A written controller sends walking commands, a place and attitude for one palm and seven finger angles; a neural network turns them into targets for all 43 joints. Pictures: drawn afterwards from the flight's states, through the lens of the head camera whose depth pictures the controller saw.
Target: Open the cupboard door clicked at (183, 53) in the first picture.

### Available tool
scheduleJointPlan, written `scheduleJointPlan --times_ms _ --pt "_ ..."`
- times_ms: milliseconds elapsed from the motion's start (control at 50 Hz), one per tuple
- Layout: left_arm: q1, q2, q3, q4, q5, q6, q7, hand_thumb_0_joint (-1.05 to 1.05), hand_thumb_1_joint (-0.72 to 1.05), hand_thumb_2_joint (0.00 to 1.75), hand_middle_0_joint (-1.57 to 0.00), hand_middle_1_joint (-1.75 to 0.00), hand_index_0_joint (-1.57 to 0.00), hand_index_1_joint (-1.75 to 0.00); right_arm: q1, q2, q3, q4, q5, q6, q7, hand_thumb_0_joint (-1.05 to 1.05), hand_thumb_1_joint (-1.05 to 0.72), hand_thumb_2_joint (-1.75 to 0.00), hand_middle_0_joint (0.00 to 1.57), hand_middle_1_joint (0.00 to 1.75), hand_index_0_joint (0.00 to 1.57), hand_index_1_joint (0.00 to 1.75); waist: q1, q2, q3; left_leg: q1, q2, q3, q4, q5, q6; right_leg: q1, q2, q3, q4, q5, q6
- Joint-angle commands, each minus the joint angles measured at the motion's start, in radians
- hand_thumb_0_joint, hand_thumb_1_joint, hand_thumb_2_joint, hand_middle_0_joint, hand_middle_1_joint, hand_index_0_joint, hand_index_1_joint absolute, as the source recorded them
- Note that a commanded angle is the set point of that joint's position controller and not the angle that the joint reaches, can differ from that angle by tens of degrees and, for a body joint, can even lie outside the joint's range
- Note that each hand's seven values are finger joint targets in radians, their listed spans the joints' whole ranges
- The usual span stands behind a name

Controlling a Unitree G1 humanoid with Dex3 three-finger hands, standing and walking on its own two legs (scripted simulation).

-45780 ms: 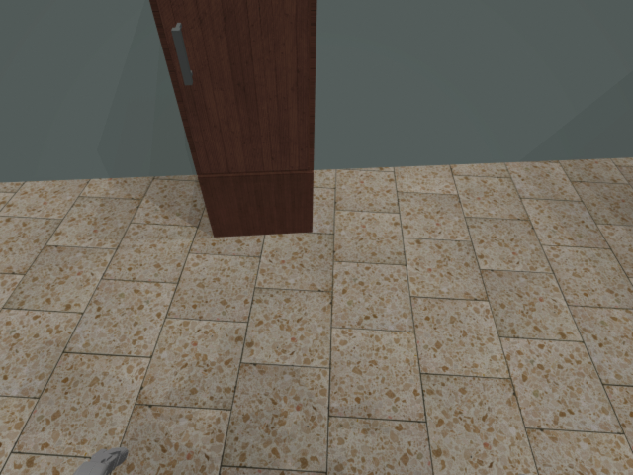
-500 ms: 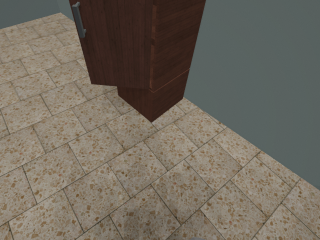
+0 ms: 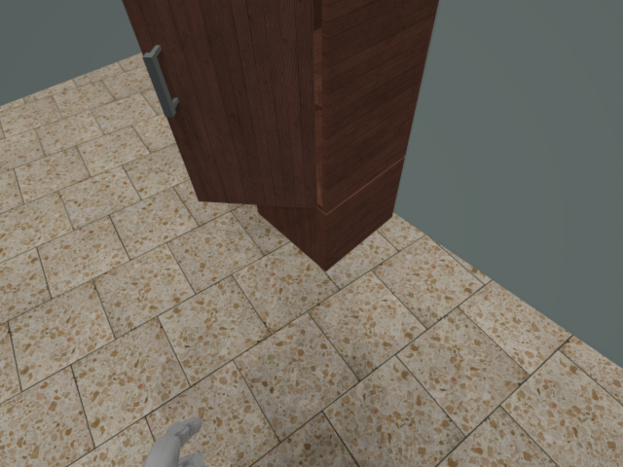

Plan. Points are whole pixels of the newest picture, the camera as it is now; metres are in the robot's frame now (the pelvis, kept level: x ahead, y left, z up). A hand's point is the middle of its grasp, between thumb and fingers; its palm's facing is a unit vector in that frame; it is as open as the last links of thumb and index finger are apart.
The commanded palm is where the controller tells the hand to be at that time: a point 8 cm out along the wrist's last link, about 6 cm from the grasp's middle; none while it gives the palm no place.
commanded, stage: take the last steps up to it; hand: left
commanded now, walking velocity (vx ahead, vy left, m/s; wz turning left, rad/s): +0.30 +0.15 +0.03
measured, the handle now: (163, 81) +0.87 +0.34 +0.03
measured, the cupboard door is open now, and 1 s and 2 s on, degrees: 41 41 41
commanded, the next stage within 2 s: come to a stop and stand still in 0.44 s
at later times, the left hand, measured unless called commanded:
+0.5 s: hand (132, 449) +0.18 +0.28 -0.17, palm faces +0.08 -0.98 -0.19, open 7.4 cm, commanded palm none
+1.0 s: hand (159, 331) +0.37 +0.29 -0.17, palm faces +0.01 -0.99 -0.17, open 7.4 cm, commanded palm none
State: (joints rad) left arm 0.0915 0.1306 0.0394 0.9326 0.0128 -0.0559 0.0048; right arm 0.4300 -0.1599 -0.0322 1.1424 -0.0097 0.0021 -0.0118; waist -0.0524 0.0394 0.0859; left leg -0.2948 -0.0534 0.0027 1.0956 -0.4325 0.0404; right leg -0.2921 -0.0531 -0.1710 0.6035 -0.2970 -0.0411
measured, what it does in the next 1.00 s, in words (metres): walks ahead: left foot, then right foot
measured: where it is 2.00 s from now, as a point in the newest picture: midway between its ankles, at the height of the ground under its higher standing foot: outside the picture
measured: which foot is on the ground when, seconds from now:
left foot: up 0.00-0.32, down 0.34-1.00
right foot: down 0.00-0.34, up 0.36-0.68, down 0.70-0.96, up 0.98-1.00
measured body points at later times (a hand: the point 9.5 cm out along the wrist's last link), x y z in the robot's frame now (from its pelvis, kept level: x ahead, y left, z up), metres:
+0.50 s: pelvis +0.20 +0.10 +0.01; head +0.23 +0.11 +0.45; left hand +0.17 +0.33 -0.15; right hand +0.29 -0.12 -0.14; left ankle +0.22 +0.19 -0.73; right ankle +0.14 -0.02 -0.64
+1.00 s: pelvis +0.26 +0.12 +0.00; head +0.31 +0.14 +0.45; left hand +0.37 +0.34 -0.16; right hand +0.26 -0.11 -0.15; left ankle +0.23 +0.21 -0.73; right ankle +0.29 +0.01 -0.72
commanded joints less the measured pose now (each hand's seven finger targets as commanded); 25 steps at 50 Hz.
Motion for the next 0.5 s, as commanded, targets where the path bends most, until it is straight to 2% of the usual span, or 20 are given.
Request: scheduleJointPlan --times_ms 0,40,80,100,120,180,220,240,260,280,300,320,340,360,380,400,420,440,480 --pt "0.173 0.110 0.033 0.031 0.002 -0.011 0.014 0.00 0.90 0.90 -0.20 -0.30 -0.20 -0.30 -0.044 -0.018 -0.020 -0.099 -0.019 -0.004 0.021 0.00 -0.90 -0.90 0.20 0.30 0.20 0.30 0.050 -0.167 0.019 -0.249 0.147 -0.036 0.074 0.155 -0.046 0.028 -0.297 0.270 -0.435 0.047 -0.080" --pt "0.189 0.120 0.035 0.048 0.004 -0.025 0.011 0.00 0.90 0.90 -0.20 -0.30 -0.20 -0.30 -0.042 -0.017 -0.021 -0.101 -0.019 -0.002 0.028 0.00 -0.90 -0.90 0.20 0.30 0.20 0.30 0.035 -0.151 -0.028 -0.237 0.158 0.000 -0.035 0.197 -0.066 0.063 -0.274 0.185 -0.428 0.161 -0.076" --pt "0.220 0.123 0.042 0.066 0.006 -0.035 0.006 0.00 0.90 0.90 -0.20 -0.30 -0.20 -0.30 -0.086 -0.007 -0.022 -0.117 -0.018 -0.005 0.035 0.00 -0.90 -0.90 0.20 0.30 0.20 0.30 0.043 -0.153 -0.048 -0.245 0.154 0.038 -0.156 0.243 -0.080 0.117 -0.247 0.132 -0.409 0.281 -0.074" --pt "0.241 0.124 0.045 0.076 0.009 -0.038 0.005 0.00 0.90 0.90 -0.20 -0.30 -0.20 -0.30 -0.119 0.004 -0.022 -0.132 -0.017 -0.010 0.040 0.00 -0.90 -0.90 0.20 0.30 0.20 0.30 0.058 -0.158 -0.047 -0.242 0.147 0.060 -0.223 0.253 -0.083 0.141 -0.237 0.119 -0.396 0.335 -0.074" --pt "0.246 0.142 0.043 0.082 0.009 -0.037 0.004 0.00 0.90 0.90 -0.20 -0.30 -0.20 -0.30 -0.150 -0.004 -0.020 -0.145 -0.015 -0.011 0.044 0.00 -0.90 -0.90 0.20 0.30 0.20 0.30 0.062 -0.150 -0.038 -0.228 0.145 0.067 -0.278 0.270 -0.083 0.133 -0.242 0.105 -0.390 0.355 -0.076" --pt "0.260 0.178 0.043 0.104 0.013 -0.032 0.001 0.00 0.90 0.90 -0.20 -0.30 -0.20 -0.30 -0.236 -0.021 -0.019 -0.181 -0.013 -0.020 0.055 0.00 -0.90 -0.90 0.20 0.30 0.20 0.30 0.082 -0.201 -0.017 -0.193 0.120 0.094 -0.401 0.280 -0.075 0.151 -0.251 0.096 -0.377 0.337 -0.058" --pt "0.263 0.198 0.049 0.111 0.019 -0.025 0.003 0.00 0.90 0.90 -0.20 -0.30 -0.20 -0.30 -0.263 -0.038 -0.022 -0.200 -0.012 -0.031 0.059 0.00 -0.90 -0.90 0.20 0.30 0.20 0.30 0.083 -0.223 -0.014 -0.129 0.108 0.094 -0.477 0.240 -0.059 0.151 -0.269 0.106 -0.341 0.321 -0.052" --pt "0.256 0.206 0.051 0.113 0.018 -0.020 0.003 0.00 0.90 0.90 -0.20 -0.30 -0.20 -0.30 -0.243 -0.055 -0.023 -0.197 -0.013 -0.034 0.056 0.00 -0.90 -0.90 0.20 0.30 0.20 0.30 0.066 -0.225 -0.017 -0.071 0.096 0.107 -0.525 0.237 -0.052 0.142 -0.267 0.097 -0.308 0.313 -0.044" --pt "0.251 0.211 0.053 0.113 0.015 -0.014 0.003 0.00 0.90 0.90 -0.20 -0.30 -0.20 -0.30 -0.192 -0.077 -0.027 -0.181 -0.016 -0.039 0.052 0.00 -0.90 -0.90 0.20 0.30 0.20 0.30 0.036 -0.204 -0.039 0.046 0.066 0.136 -0.589 0.258 -0.047 0.101 -0.245 0.071 -0.238 0.316 -0.028" --pt "0.253 0.194 0.048 0.112 0.014 -0.010 0.002 0.00 0.90 0.90 -0.20 -0.30 -0.20 -0.30 -0.082 -0.130 -0.037 -0.149 -0.020 -0.047 0.043 0.00 -0.90 -0.90 0.20 0.30 0.20 0.30 -0.014 -0.114 -0.099 0.215 0.071 0.119 -0.642 0.245 -0.036 0.053 -0.204 0.041 -0.055 0.337 -0.009" --pt "0.289 0.147 0.038 0.098 0.006 -0.005 -0.004 0.00 0.90 0.90 -0.20 -0.30 -0.20 -0.30 0.041 -0.235 -0.062 -0.124 -0.031 -0.053 0.030 0.00 -0.90 -0.90 0.20 0.30 0.20 0.30 -0.051 0.120 -0.213 0.408 0.240 -0.079 -0.641 0.292 0.026 -0.104 -0.088 -0.028 0.204 0.087 0.032" --pt "0.277 0.110 0.025 0.069 0.000 -0.007 -0.004 0.00 0.90 0.90 -0.20 -0.30 -0.20 -0.30 0.125 -0.302 -0.077 -0.111 -0.028 -0.049 0.011 0.00 -0.90 -0.90 0.20 0.30 0.20 0.30 -0.077 0.290 -0.276 0.509 0.415 -0.329 -0.732 0.393 0.131 -0.276 0.013 -0.012 0.499 -0.319 0.046" --pt "0.206 0.112 0.022 0.043 0.001 -0.004 0.001 0.00 0.90 0.90 -0.20 -0.30 -0.20 -0.30 0.108 -0.296 -0.072 -0.112 -0.023 -0.039 -0.002 0.00 -0.90 -0.90 0.20 0.30 0.20 0.30 -0.075 0.186 -0.233 0.464 0.450 -0.322 -0.766 0.433 0.179 -0.342 -0.019 0.091 0.643 -0.313 0.019" --pt "0.178 0.106 0.020 0.043 0.002 -0.002 0.003 0.00 0.90 0.90 -0.20 -0.30 -0.20 -0.30 0.034 -0.250 -0.057 -0.131 -0.021 -0.045 -0.005 0.00 -0.90 -0.90 0.20 0.30 0.20 0.30 -0.046 0.134 -0.195 0.375 0.427 -0.272 -0.773 0.425 0.183 -0.367 -0.052 0.113 0.701 -0.254 0.013" --pt "0.173 0.101 0.021 0.052 0.002 0.003 0.000 0.00 0.90 0.90 -0.20 -0.30 -0.20 -0.30 -0.045 -0.209 -0.043 -0.152 -0.019 -0.050 -0.010 0.00 -0.90 -0.90 0.20 0.30 0.20 0.30 -0.016 0.135 -0.159 0.286 0.408 -0.238 -0.783 0.407 0.176 -0.368 -0.077 0.138 0.707 -0.188 0.016" --pt "0.196 0.107 0.023 0.070 0.006 0.011 -0.006 0.00 0.90 0.90 -0.20 -0.30 -0.20 -0.30 -0.105 -0.169 -0.027 -0.166 -0.018 -0.055 -0.012 0.00 -0.90 -0.90 0.20 0.30 0.20 0.30 0.017 0.101 -0.123 0.202 0.388 -0.177 -0.812 0.386 0.155 -0.329 -0.097 0.150 0.673 -0.141 0.021" --pt "0.213 0.094 0.021 0.079 0.011 0.018 -0.008 0.00 0.90 0.90 -0.20 -0.30 -0.20 -0.30 -0.118 -0.150 -0.021 -0.167 -0.019 -0.061 -0.014 0.00 -0.90 -0.90 0.20 0.30 0.20 0.30 0.032 0.076 -0.095 0.162 0.358 -0.126 -0.827 0.436 0.138 -0.298 -0.096 0.142 0.632 -0.109 0.026" --pt "0.231 0.080 0.018 0.083 0.011 0.023 -0.010 0.00 0.90 0.90 -0.20 -0.30 -0.20 -0.30 -0.121 -0.140 -0.018 -0.162 -0.019 -0.066 -0.016 0.00 -0.90 -0.90 0.20 0.30 0.20 0.30 0.048 0.058 -0.086 0.148 0.339 -0.089 -0.837 0.505 0.134 -0.279 -0.087 0.131 0.592 -0.090 0.029" --pt "0.239 0.062 0.016 0.078 0.009 0.033 -0.008 0.00 0.90 0.90 -0.20 -0.30 -0.20 -0.30 -0.119 -0.135 -0.013 -0.150 -0.018 -0.069 -0.015 0.00 -0.90 -0.90 0.20 0.30 0.20 0.30 0.065 0.053 -0.092 0.129 0.326 -0.041 -0.853 0.544 0.142 -0.233 -0.077 0.116 0.490 -0.073 0.031"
